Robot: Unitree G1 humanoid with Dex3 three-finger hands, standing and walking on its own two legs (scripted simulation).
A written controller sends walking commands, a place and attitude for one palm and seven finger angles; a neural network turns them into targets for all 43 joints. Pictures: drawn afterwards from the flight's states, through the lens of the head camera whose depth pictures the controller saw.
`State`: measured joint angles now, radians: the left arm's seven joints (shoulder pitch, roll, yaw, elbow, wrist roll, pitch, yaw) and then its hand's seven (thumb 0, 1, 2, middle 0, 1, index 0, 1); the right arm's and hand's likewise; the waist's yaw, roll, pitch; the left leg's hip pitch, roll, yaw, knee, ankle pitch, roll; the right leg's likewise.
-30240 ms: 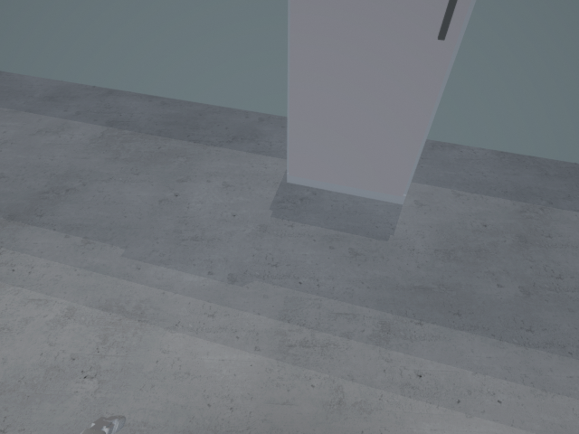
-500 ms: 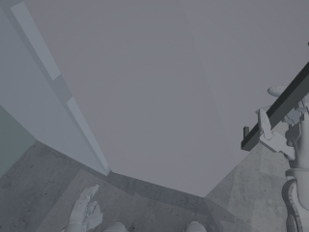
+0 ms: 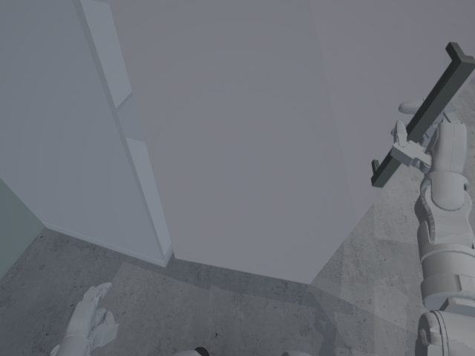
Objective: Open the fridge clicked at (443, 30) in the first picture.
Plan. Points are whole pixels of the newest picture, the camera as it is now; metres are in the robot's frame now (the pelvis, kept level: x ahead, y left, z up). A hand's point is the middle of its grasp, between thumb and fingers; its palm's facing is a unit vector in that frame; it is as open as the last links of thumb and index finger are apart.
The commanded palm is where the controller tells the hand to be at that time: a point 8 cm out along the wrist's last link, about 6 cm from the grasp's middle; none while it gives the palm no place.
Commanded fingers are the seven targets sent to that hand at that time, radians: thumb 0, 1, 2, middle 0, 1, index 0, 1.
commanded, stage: stop walking and hold the door back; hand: right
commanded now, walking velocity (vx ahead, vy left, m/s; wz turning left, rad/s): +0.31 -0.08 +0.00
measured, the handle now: (409, 126) +0.46 -0.24 +0.17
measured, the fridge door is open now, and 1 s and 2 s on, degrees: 83 75 75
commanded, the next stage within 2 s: loosen the grip on the handle in 1.08 s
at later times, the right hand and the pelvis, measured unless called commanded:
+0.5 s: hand (397, 121) +0.46 -0.22 +0.17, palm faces +0.22 +0.95 -0.20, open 5.4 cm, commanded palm +0.44 -0.29 +0.15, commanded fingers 0.00 -0.90 -0.90 0.45 1.40 0.45 1.40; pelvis -0.04 -0.02 -0.02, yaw +7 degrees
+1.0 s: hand (395, 121) +0.48 -0.23 +0.16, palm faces +0.17 +0.97 -0.19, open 5.5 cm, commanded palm +0.44 -0.28 +0.15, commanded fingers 0.00 -0.90 -0.90 0.45 1.40 0.45 1.40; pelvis -0.02 -0.05 -0.01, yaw +10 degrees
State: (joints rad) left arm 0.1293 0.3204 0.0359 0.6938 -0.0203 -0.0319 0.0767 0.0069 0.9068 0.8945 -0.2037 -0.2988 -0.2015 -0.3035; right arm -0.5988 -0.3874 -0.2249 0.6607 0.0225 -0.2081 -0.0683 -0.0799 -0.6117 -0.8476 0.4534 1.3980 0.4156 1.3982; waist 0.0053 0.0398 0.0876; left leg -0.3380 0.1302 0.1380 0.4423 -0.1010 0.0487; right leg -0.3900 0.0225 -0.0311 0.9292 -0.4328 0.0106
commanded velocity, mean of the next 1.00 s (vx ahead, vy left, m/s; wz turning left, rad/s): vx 0.10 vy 0.01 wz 0.00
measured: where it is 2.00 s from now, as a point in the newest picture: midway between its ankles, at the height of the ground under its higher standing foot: outside the picture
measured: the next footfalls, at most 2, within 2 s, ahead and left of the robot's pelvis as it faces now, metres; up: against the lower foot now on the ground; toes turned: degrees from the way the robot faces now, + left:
right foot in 0.18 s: +0.01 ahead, -0.14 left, +0.00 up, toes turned -2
left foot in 0.50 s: -0.01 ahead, +0.08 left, +0.00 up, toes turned +12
